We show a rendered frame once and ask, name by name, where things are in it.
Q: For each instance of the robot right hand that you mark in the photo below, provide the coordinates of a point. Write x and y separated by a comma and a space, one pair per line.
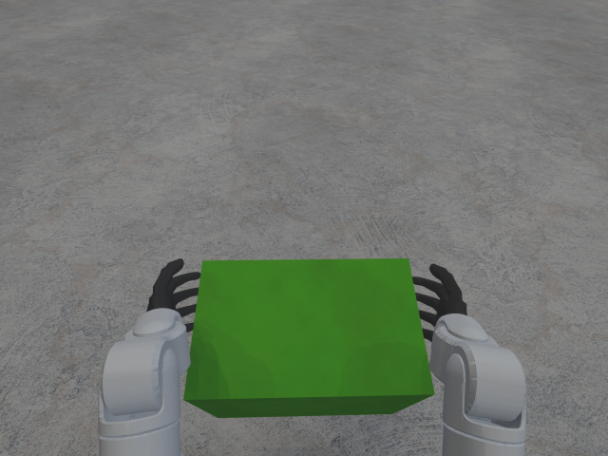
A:
450, 302

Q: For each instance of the carton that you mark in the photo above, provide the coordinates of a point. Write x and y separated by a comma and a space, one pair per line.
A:
307, 337

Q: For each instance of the robot right forearm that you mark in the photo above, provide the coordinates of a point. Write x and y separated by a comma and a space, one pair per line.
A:
484, 409

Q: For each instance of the robot left forearm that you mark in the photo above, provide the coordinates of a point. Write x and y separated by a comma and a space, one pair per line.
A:
139, 407

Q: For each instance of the robot left hand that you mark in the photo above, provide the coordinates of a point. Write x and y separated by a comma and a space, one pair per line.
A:
165, 286

